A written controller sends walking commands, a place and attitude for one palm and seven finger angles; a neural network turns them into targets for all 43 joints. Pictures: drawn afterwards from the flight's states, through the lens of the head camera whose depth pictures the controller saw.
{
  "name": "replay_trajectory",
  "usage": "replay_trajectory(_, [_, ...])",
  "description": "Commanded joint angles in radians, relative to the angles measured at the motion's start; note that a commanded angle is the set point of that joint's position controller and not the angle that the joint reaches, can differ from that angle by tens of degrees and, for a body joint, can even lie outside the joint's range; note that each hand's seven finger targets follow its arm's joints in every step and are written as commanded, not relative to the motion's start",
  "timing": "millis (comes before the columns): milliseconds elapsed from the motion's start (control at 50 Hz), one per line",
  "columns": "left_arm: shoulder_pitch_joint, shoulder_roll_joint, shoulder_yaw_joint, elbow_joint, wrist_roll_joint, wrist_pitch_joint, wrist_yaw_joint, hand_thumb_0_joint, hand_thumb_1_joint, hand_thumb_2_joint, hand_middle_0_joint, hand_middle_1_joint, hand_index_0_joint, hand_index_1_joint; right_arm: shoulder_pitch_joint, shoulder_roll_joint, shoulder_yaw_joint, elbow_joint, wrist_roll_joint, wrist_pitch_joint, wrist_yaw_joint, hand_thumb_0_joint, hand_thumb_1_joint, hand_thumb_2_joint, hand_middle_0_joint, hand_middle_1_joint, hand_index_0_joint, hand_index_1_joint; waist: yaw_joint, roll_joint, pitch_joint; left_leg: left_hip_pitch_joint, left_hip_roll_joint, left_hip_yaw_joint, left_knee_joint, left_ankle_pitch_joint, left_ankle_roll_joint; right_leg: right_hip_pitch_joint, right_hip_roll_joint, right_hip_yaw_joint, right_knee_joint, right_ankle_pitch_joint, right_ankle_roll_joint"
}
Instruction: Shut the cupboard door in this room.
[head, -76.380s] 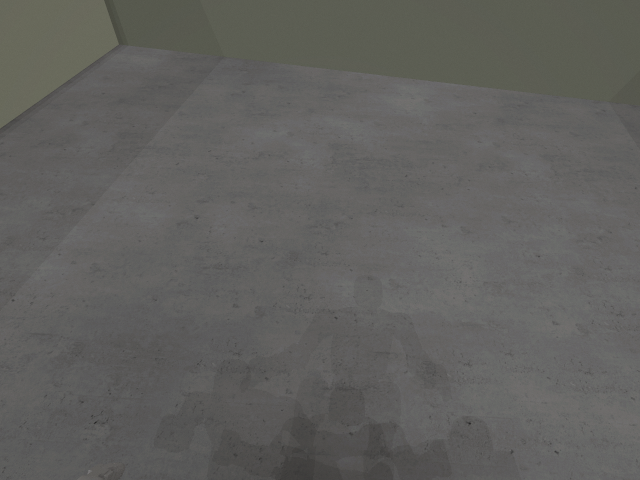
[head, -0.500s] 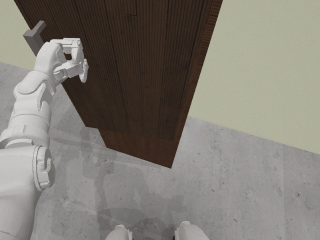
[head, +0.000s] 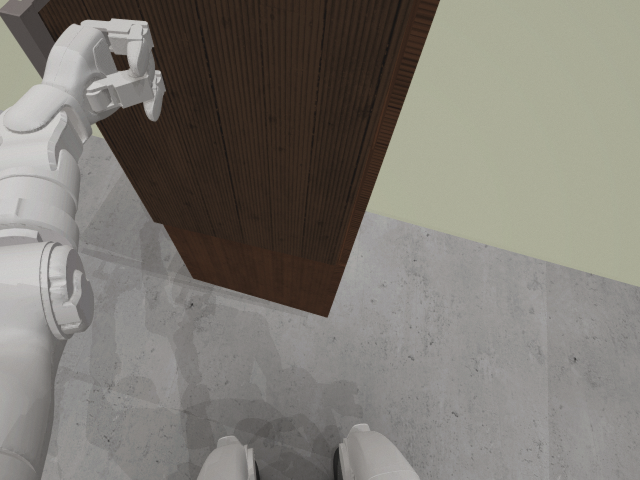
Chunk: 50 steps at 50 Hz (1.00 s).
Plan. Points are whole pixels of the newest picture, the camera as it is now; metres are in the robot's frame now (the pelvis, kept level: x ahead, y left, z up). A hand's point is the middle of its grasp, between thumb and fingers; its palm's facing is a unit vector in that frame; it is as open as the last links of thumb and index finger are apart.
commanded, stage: push the door shut along its arc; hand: left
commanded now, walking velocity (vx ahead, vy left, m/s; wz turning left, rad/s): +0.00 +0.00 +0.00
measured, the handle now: (65, 60) +0.59 +0.22 +0.14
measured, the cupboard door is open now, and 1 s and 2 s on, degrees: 3 0 0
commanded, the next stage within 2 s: pull the fist back off the door in 0.26 s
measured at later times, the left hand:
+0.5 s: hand (150, 73) +0.55 +0.13 +0.14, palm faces -0.10 -0.99 +0.08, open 2.8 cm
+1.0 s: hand (186, 92) +0.53 +0.09 +0.13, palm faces +0.01 -1.00 +0.00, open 3.1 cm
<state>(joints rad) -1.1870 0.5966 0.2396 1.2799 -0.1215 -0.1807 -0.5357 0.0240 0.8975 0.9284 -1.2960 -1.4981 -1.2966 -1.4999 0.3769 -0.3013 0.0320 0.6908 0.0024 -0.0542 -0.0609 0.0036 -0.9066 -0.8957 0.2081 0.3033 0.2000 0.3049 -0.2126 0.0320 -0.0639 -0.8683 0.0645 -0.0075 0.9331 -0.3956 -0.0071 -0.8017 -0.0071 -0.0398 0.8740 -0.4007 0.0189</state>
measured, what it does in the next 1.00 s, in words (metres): stands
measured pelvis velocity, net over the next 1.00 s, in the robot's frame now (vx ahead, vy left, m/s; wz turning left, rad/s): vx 0.00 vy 0.00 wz -0.03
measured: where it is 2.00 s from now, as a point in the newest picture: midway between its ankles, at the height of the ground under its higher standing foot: outside the picture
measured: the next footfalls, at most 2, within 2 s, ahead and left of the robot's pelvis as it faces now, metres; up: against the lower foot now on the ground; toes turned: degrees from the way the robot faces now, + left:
none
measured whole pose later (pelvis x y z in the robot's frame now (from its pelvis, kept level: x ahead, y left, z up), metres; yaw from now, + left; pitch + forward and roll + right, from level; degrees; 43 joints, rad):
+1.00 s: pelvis +0.00 +0.00 +0.01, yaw -1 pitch +17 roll -2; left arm -1.03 0.34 0.32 1.19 -0.04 -0.29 0.01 0.02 0.91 0.92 -1.30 -1.50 -1.30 -1.50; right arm 0.48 -0.27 0.00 0.68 -0.04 -0.04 0.04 0.00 -0.91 -0.90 0.21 0.30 0.20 0.30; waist -0.20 0.05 -0.09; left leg -0.79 0.07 0.03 0.87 -0.37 0.00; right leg -0.75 0.00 0.00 0.82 -0.37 0.03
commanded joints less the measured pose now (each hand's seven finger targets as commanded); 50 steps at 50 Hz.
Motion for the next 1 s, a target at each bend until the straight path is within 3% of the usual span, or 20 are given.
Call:
replay_trajectory(0, [-0.613,0.139,0.012,-0.218,-0.030,-0.057,-0.006,0.000,0.900,0.900,-1.300,-1.500,-1.300,-1.500,0.165,-0.187,-0.072,-0.029,0.000,-0.028,-0.016,0.000,-0.900,-0.900,0.200,0.300,0.200,0.300,-0.071,0.119,-0.477,0.505,-0.047,-0.051,-0.043,0.356,0.042,-0.010,0.058,-0.023,-0.098,0.288,-0.039])
replay_trajectory(80, [-0.644,0.124,-0.009,-0.174,-0.014,-0.041,-0.006,0.000,0.900,0.900,-1.300,-1.500,-1.300,-1.500,0.158,-0.188,-0.069,-0.022,-0.001,-0.029,-0.015,0.000,-0.900,-0.900,0.200,0.300,0.200,0.300,-0.085,0.127,-0.483,0.477,-0.048,-0.051,-0.025,0.328,0.042,-0.041,0.059,-0.023,-0.088,0.269,-0.038])
replay_trajectory(120, [-0.669,0.161,0.013,-0.175,-0.010,-0.044,-0.004,0.000,0.900,0.900,-1.300,-1.500,-1.300,-1.500,0.169,-0.192,-0.068,-0.017,-0.003,-0.029,-0.017,0.000,-0.900,-0.900,0.200,0.300,0.200,0.300,-0.089,0.124,-0.508,0.482,-0.044,-0.052,-0.014,0.352,0.043,-0.040,0.061,-0.025,-0.077,0.282,-0.037])
replay_trajectory(200, [-0.713,0.082,-0.036,-0.176,-0.014,-0.037,-0.005,0.000,0.900,0.900,-1.300,-1.500,-1.300,-1.500,0.174,-0.187,-0.068,-0.002,-0.006,-0.036,-0.016,0.000,-0.900,-0.900,0.200,0.300,0.200,0.300,-0.109,0.135,-0.496,0.496,-0.043,-0.058,-0.004,0.348,0.047,-0.090,0.066,-0.038,-0.068,0.255,-0.039])
replay_trajectory(280, [-0.744,0.067,-0.056,-0.168,-0.019,-0.023,-0.010,0.000,0.900,0.900,-1.300,-1.500,-1.300,-1.500,0.165,-0.192,-0.065,0.013,-0.004,-0.048,-0.018,0.000,-0.900,-0.900,0.200,0.300,0.200,0.300,-0.119,0.140,-0.490,0.481,-0.041,-0.059,0.001,0.293,0.045,-0.117,0.066,-0.043,-0.071,0.213,-0.039])
replay_trajectory(320, [-0.780,0.061,-0.066,-0.206,-0.022,-0.032,-0.013,0.000,0.900,0.900,-1.300,-1.500,-1.300,-1.500,0.171,-0.193,-0.068,0.019,-0.003,-0.057,-0.020,0.000,-0.900,-0.900,0.200,0.300,0.200,0.300,-0.124,0.179,-0.531,0.525,-0.039,-0.058,0.008,0.316,0.045,-0.138,0.067,-0.043,-0.064,0.218,-0.041])
replay_trajectory(340, [-0.768,0.021,-0.088,-0.183,-0.022,-0.023,-0.011,0.000,0.900,0.900,-1.300,-1.500,-1.300,-1.500,0.160,-0.190,-0.066,0.026,-0.004,-0.059,-0.020,0.000,-0.900,-0.900,0.200,0.300,0.200,0.300,-0.124,0.180,-0.510,0.519,-0.042,-0.062,0.009,0.303,0.044,-0.157,0.067,-0.050,-0.062,0.204,-0.043])
replay_trajectory(360, [-0.798,0.096,0.139,-0.183,-0.081,0.005,0.191,0.000,0.900,0.900,-1.300,-1.500,-1.300,-1.500,0.228,-0.145,-0.051,-0.002,-0.010,-0.070,-0.009,0.000,-0.900,-0.900,0.200,0.300,0.200,0.300,-0.083,0.205,-0.492,0.404,-0.021,-0.077,-0.021,0.252,0.031,-0.109,0.049,-0.024,-0.092,0.170,-0.033])
replay_trajectory(400, [-0.756,0.032,0.123,-0.155,-0.033,0.020,0.378,0.000,0.900,0.900,-1.300,-1.500,-1.300,-1.500,0.250,-0.143,-0.055,-0.005,-0.023,-0.078,0.021,0.000,-0.900,-0.900,0.200,0.300,0.200,0.300,-0.098,0.116,-0.472,0.370,-0.021,-0.096,-0.051,0.203,0.026,-0.086,0.052,-0.036,-0.085,0.146,-0.020])
replay_trajectory(460, [-0.791,-0.063,0.104,-0.219,0.052,-0.021,0.605,0.000,0.900,0.900,-1.300,-1.500,-1.300,-1.500,0.263,-0.129,-0.067,-0.010,-0.062,-0.074,0.061,0.000,-0.900,-0.900,0.200,0.300,0.200,0.300,-0.105,0.140,-0.486,0.369,-0.030,-0.093,-0.051,0.162,0.019,-0.117,0.047,-0.039,-0.082,0.123,-0.013])
replay_trajectory(500, [-0.799,-0.070,0.046,-0.222,0.140,-0.069,0.654,0.000,0.900,0.900,-1.300,-1.500,-1.300,-1.500,0.282,-0.135,-0.074,-0.002,-0.076,-0.070,0.085,0.000,-0.900,-0.900,0.200,0.300,0.200,0.300,-0.128,0.152,-0.490,0.397,-0.032,-0.099,-0.054,0.154,0.019,-0.138,0.047,-0.042,-0.077,0.112,-0.021])
replay_trajectory(560, [-0.802,-0.100,-0.044,-0.200,0.201,-0.111,0.626,0.000,0.900,0.900,-1.300,-1.500,-1.300,-1.500,0.272,-0.142,-0.077,-0.003,-0.076,-0.061,0.101,0.000,-0.900,-0.900,0.200,0.300,0.200,0.300,-0.136,0.202,-0.472,0.428,-0.039,-0.095,-0.075,0.091,0.015,-0.152,0.044,-0.035,-0.096,0.084,-0.035])
replay_trajectory(660, [-0.727,-0.102,-0.026,-0.168,0.111,-0.103,0.534,0.000,0.900,0.900,-1.300,-1.500,-1.300,-1.500,0.250,-0.149,-0.074,-0.028,-0.055,-0.049,0.088,0.000,-0.900,-0.900,0.200,0.300,0.200,0.300,-0.091,0.178,-0.487,0.448,-0.047,-0.090,-0.114,0.090,0.012,-0.065,0.050,-0.033,-0.121,0.097,-0.044])
replay_trajectory(700, [-0.636,-0.060,0.031,-0.141,0.081,-0.106,0.524,0.000,0.900,0.900,-1.300,-1.500,-1.300,-1.500,0.254,-0.151,-0.071,-0.036,-0.051,-0.047,0.082,0.000,-0.900,-0.900,0.200,0.300,0.200,0.300,-0.067,0.122,-0.479,0.422,-0.047,-0.081,-0.126,0.096,0.016,-0.015,0.052,-0.034,-0.130,0.100,-0.042])
replay_trajectory(740, [-0.600,-0.066,0.038,-0.159,0.074,-0.121,0.527,0.000,0.900,0.900,-1.300,-1.500,-1.300,-1.500,0.242,-0.143,-0.069,-0.044,-0.049,-0.047,0.083,0.000,-0.900,-0.900,0.200,0.300,0.200,0.300,-0.058,0.094,-0.441,0.380,-0.048,-0.062,-0.135,0.080,0.020,0.010,0.051,-0.028,-0.143,0.095,-0.035])
replay_trajectory(760, [-0.558,-0.020,0.082,-0.165,0.077,-0.132,0.536,0.000,0.900,0.900,-1.300,-1.500,-1.300,-1.500,0.244,-0.147,-0.071,-0.048,-0.051,-0.045,0.084,0.000,-0.900,-0.900,0.200,0.300,0.200,0.300,-0.041,0.066,-0.440,0.362,-0.048,-0.057,-0.140,0.084,0.023,0.041,0.051,-0.026,-0.147,0.097,-0.034])
replay_trajectory(800, [-0.484,-0.006,0.097,-0.208,0.084,-0.161,0.543,0.000,0.900,0.900,-1.300,-1.500,-1.300,-1.500,0.244,-0.143,-0.076,-0.063,-0.050,-0.037,0.086,0.000,-0.900,-0.900,0.200,0.300,0.200,0.300,-0.013,0.055,-0.461,0.375,-0.049,-0.044,-0.146,0.128,0.026,0.093,0.053,-0.022,-0.149,0.127,-0.035])
replay_trajectory(860, [-0.391,-0.065,0.068,-0.262,0.087,-0.183,0.546,0.000,0.900,0.900,-1.300,-1.500,-1.300,-1.500,0.226,-0.132,-0.087,-0.076,-0.042,-0.025,0.093,0.000,-0.900,-0.900,0.200,0.300,0.200,0.300,0.011,0.065,-0.463,0.413,-0.046,-0.025,-0.153,0.171,0.021,0.119,0.057,-0.023,-0.155,0.167,-0.035])
replay_trajectory(900, [-0.321,-0.008,0.129,-0.275,0.075,-0.183,0.549,0.000,0.900,0.900,-1.300,-1.500,-1.300,-1.500,0.230,-0.138,-0.093,-0.083,-0.038,-0.011,0.085,0.000,-0.900,-0.900,0.200,0.300,0.200,0.300,0.035,0.006,-0.464,0.393,-0.049,-0.011,-0.163,0.203,0.027,0.197,0.059,-0.017,-0.160,0.218,-0.034])
replay_trajectory(980, [-0.266,-0.038,0.116,-0.433,0.067,-0.204,0.549,0.000,0.900,0.900,-1.300,-1.500,-1.300,-1.500,0.195,-0.121,-0.101,-0.104,-0.026,-0.003,0.081,0.000,-0.900,-0.900,0.200,0.300,0.200,0.300,0.064,0.022,-0.505,0.444,-0.055,0.015,-0.173,0.281,0.028,0.282,0.060,-0.009,-0.161,0.335,-0.032])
